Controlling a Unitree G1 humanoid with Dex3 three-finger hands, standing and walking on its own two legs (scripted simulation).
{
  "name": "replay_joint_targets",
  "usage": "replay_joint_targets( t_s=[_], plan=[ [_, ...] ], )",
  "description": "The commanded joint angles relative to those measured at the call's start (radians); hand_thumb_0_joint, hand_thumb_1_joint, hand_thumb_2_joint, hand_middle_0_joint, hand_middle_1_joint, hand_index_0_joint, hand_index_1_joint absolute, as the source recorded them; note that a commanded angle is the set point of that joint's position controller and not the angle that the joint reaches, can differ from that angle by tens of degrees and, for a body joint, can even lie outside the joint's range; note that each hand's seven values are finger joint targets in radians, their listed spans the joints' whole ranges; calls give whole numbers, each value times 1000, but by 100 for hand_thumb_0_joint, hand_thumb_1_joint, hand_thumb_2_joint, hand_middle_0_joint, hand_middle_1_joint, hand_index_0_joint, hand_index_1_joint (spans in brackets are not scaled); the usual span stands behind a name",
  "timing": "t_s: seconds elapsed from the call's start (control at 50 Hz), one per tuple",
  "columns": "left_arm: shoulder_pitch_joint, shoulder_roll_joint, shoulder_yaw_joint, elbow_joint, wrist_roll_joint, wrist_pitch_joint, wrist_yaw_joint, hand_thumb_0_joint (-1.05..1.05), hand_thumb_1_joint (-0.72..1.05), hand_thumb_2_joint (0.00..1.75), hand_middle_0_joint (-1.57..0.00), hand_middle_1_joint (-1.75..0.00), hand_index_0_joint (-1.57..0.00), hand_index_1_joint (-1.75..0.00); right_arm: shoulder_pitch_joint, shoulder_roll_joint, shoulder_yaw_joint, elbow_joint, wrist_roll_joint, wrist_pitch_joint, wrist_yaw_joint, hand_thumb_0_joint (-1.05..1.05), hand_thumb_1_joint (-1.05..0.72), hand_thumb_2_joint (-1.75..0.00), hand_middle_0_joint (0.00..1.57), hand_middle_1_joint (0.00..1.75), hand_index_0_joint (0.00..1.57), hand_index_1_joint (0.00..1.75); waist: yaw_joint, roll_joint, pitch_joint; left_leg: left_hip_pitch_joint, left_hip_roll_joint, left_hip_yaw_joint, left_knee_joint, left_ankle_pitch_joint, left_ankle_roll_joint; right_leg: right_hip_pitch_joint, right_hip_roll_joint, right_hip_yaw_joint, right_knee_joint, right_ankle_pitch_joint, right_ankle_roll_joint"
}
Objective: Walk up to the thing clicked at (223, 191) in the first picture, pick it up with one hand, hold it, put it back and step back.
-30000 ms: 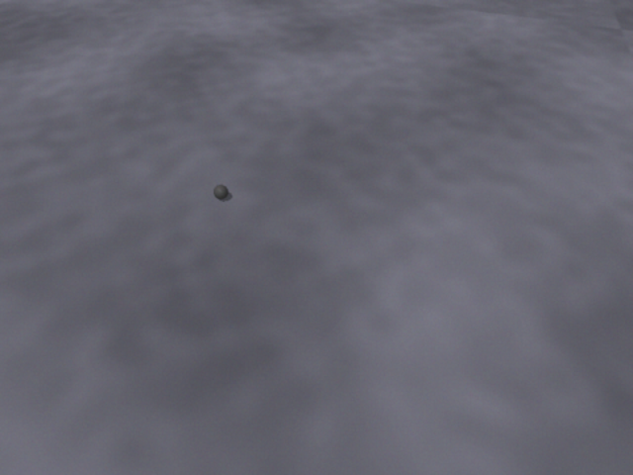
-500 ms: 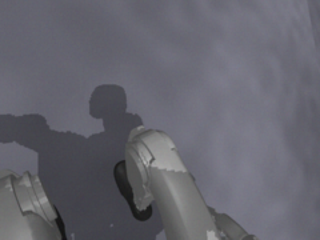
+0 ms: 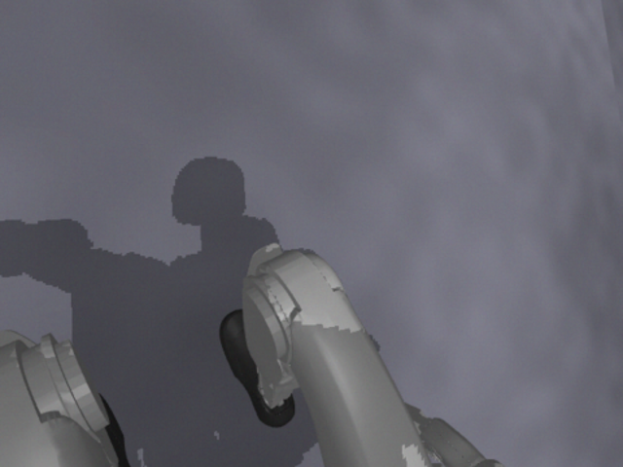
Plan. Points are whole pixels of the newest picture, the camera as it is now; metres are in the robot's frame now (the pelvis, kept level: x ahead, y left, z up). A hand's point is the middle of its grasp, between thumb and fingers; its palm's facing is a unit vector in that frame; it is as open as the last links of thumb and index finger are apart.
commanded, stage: withdraw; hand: left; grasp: from above
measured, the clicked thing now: out of the picture +0.48 +0.35 -0.28
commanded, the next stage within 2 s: home in 0.86 s
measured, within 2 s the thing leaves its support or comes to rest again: neither
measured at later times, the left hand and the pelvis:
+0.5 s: hand out of the picture +0.45 +0.36 -0.08, palm faces -0.42 -0.08 -0.91, open 14.1 cm; pelvis +0.00 +0.00 +0.04, yaw +5 degrees
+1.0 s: hand out of the picture +0.46 +0.35 -0.14, palm faces -0.40 -0.08 -0.91, open 14.0 cm; pelvis -0.01 -0.01 +0.02, yaw +7 degrees
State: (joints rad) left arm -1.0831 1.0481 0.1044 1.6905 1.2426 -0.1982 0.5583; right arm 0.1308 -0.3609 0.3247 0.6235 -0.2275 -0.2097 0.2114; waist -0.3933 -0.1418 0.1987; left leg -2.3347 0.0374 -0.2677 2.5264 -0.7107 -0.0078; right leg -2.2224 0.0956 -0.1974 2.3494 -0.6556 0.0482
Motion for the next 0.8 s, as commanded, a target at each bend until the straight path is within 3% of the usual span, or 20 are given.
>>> replay_joint_targets(
  t_s=[0.0,0.08,0.14,0.22,0.32,0.42,0.44,0.5,0.54,0.62,0.68,0.72,0.74,0.78],
  plan=[
    [-287,251,17,-195,-5,-2,47,0,-52,98,-7,-100,-7,-99,211,-319,-105,25,0,3,-5,0,-90,-90,20,30,20,30,-45,586,-711,516,28,98,-243,258,13,392,26,-87,-204,288,-68],
    [-260,221,18,-277,-10,12,45,0,-54,99,-7,-100,-7,-99,197,-303,-122,19,3,5,1,0,-91,-90,20,30,20,30,-9,654,-794,587,29,102,-270,297,1,396,24,-87,-197,315,-76],
    [-252,210,37,-381,-19,40,30,0,-54,100,-7,-99,-6,-100,191,-293,-164,20,21,12,9,0,-91,-90,20,30,20,30,41,720,-892,639,25,105,-295,299,-4,362,20,-77,-198,305,-82],
    [-211,117,20,-484,-40,107,-24,0,-54,100,-7,-98,-6,-99,200,-265,-216,35,52,40,27,0,-90,-90,20,30,20,30,94,751,-962,648,13,134,-324,339,-4,330,15,-52,-202,329,-88],
    [-174,-46,-65,-454,-97,183,-153,0,-54,100,-7,-100,-6,-100,227,-232,-263,34,97,96,30,0,-90,-90,20,30,20,30,92,536,-853,478,-2,166,-371,204,32,332,17,-5,-289,237,-83],
    [-163,-171,-142,-494,-160,193,-323,0,-56,103,-8,-100,-6,-102,255,-227,-304,14,128,152,-2,0,-91,-91,20,30,20,30,77,366,-807,470,-16,147,-443,126,40,359,3,14,-359,146,-89],
    [-162,-193,-159,-528,-166,185,-352,0,-54,103,-7,-101,-6,-102,252,-223,-307,11,135,163,-12,0,-90,-90,20,30,20,30,81,368,-794,473,-21,153,-457,129,38,364,-4,18,-365,148,-92],
    [-188,-186,-155,-571,-171,158,-401,0,-54,103,-8,-100,-6,-101,259,-210,-314,1,142,188,-46,0,-90,-90,20,30,20,30,96,303,-808,470,-34,171,-450,158,39,399,-13,36,-389,156,-94],
    [-214,-178,-148,-586,-161,130,-405,0,-53,102,-8,-100,-6,-101,258,-198,-308,-7,141,198,-64,0,-90,-90,20,30,20,30,91,290,-806,455,-41,184,-436,167,40,412,-16,44,-397,153,-94],
    [-232,-66,-73,-564,-110,69,-354,0,-54,102,-8,-99,-6,-101,230,-174,-284,-7,135,209,-98,0,-90,-90,20,30,20,30,130,305,-829,431,-48,206,-419,150,40,414,-19,67,-388,112,-93],
    [-276,-36,-62,-508,-55,37,-296,0,-54,102,-7,-99,-6,-100,212,-164,-270,4,123,208,-110,0,-90,-90,20,30,20,30,124,355,-820,447,-48,214,-418,111,36,365,-18,75,-379,59,-97],
    [-315,-31,-64,-441,-27,24,-260,0,-54,102,-7,-99,-6,-100,211,-164,-263,16,114,201,-115,0,-90,-90,20,30,20,30,100,385,-806,453,-47,212,-409,86,35,319,-17,74,-361,35,-97],
    [-311,-23,-60,-418,-22,18,-240,0,-53,101,-7,-99,-6,-100,209,-160,-260,20,112,197,-115,0,-89,-90,20,30,20,30,103,399,-812,460,-44,210,-413,77,35,317,-17,73,-353,30,-93],
    [-345,-20,-66,-365,-10,8,-209,0,-53,101,-7,-99,-6,-99,218,-169,-252,27,104,185,-115,0,-90,-90,20,30,20,30,77,402,-804,446,-43,202,-398,69,36,300,-19,65,-337,26,-93]
  ],
)
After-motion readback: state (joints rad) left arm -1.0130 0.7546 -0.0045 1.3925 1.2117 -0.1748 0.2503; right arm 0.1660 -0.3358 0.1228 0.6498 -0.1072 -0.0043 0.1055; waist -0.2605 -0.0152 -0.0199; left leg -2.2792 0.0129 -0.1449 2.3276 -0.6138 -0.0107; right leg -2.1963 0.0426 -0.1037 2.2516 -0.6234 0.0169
